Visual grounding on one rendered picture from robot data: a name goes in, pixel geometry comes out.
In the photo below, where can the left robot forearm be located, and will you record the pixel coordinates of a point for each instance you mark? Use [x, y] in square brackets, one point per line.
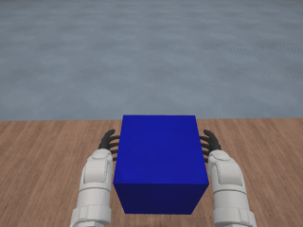
[93, 205]

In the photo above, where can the robot right hand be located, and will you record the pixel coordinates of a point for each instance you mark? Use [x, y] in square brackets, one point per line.
[213, 143]

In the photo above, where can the carton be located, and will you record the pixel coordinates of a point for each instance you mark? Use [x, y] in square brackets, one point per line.
[160, 165]

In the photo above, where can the robot left hand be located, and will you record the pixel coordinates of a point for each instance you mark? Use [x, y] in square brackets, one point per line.
[105, 142]

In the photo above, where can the right robot forearm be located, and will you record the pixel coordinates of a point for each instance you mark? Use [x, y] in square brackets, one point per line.
[229, 191]

